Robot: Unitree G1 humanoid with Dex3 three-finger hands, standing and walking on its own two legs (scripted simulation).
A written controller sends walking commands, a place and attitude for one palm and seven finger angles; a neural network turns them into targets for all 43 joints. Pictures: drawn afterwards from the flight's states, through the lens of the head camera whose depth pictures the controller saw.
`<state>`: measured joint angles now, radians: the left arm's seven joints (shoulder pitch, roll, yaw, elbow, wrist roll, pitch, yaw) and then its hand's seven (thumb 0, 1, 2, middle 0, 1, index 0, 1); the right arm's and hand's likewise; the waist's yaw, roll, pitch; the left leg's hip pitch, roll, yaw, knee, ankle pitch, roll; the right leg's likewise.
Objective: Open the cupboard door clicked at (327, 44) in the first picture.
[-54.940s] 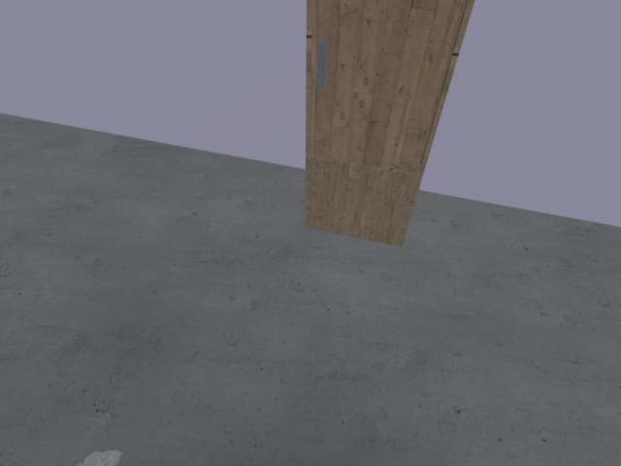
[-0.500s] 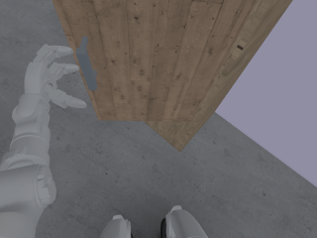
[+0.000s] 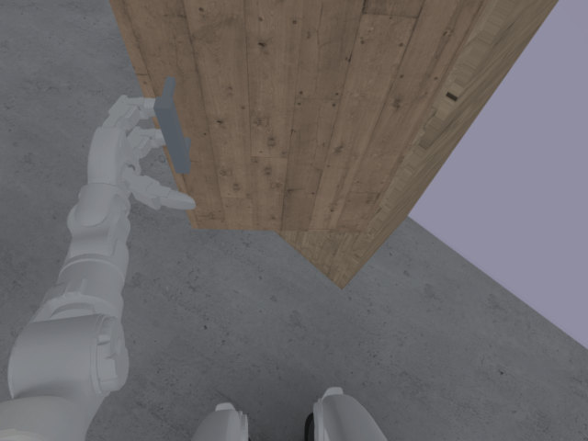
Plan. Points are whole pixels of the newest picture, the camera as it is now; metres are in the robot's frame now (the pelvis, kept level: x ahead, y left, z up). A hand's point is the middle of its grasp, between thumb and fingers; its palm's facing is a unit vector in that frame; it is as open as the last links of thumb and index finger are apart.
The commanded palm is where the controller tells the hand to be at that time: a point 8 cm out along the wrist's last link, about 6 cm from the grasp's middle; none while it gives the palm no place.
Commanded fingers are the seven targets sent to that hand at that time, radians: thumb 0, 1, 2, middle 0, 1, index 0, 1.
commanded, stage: slide the fingers in behind the handle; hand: left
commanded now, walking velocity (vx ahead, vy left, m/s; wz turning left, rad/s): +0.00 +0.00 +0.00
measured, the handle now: (176, 128) +0.52 +0.14 +0.07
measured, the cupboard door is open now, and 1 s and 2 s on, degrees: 43 43 47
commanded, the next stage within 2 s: close the thumb around the handle in 0.80 s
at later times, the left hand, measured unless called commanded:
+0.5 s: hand (190, 159) +0.47 +0.12 +0.07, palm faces -0.05 -1.00 -0.01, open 14.0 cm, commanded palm +0.45 +0.17 +0.07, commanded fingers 0.00 -0.50 0.30 -0.30 -1.20 -0.30 -1.20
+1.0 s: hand (187, 160) +0.47 +0.12 +0.07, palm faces -0.04 -1.00 -0.02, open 13.8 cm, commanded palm +0.44 +0.17 +0.07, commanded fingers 0.00 -0.16 0.44 -0.32 -1.24 -0.32 -1.24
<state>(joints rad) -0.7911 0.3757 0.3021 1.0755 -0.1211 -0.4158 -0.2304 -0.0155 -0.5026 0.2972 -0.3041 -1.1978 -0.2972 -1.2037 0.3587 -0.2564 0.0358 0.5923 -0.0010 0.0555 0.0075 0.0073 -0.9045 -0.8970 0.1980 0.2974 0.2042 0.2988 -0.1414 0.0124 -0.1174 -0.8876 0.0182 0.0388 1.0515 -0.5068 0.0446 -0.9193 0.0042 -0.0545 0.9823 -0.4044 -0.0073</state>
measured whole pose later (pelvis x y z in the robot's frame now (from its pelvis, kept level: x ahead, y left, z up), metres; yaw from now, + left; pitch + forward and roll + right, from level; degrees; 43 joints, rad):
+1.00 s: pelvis -0.01 -0.02 +0.00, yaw +0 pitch +19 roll -1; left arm -0.80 0.33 0.27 1.07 -0.11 -0.45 -0.16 -0.02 -0.47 0.31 -0.31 -1.20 -0.30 -1.20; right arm 0.36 -0.26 0.02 0.60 0.00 0.03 0.01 0.01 -0.91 -0.90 0.20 0.30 0.20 0.30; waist -0.14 0.01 -0.11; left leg -0.88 0.02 0.04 1.04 -0.49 0.02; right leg -0.92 0.01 -0.06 0.99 -0.40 -0.03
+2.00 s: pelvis +0.00 -0.01 +0.01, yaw -1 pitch +18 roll -1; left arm -0.58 0.26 0.23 0.84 -0.14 -0.41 -0.14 0.00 0.75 0.78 -0.37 -1.35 -0.35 -1.35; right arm 0.38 -0.26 0.01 0.56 0.01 0.06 0.03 0.01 -0.91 -0.90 0.20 0.30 0.20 0.30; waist -0.11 0.02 -0.13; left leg -0.81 0.02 0.06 0.99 -0.49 0.03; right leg -0.87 0.01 -0.03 0.95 -0.39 -0.02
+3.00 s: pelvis +0.01 -0.08 +0.01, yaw +2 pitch +11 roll +2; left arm 0.40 -0.05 -0.27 -0.08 0.06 -0.30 0.47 -0.02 0.60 0.75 -0.36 -1.30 -0.36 -1.33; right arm 0.21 -0.22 -0.02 0.52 -0.06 -0.06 0.01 0.02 -0.91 -0.90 0.19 0.30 0.20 0.30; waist -0.01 0.04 -0.15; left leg -0.67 -0.01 -0.09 0.99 -0.51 -0.03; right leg -0.74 0.03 -0.09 1.02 -0.48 -0.11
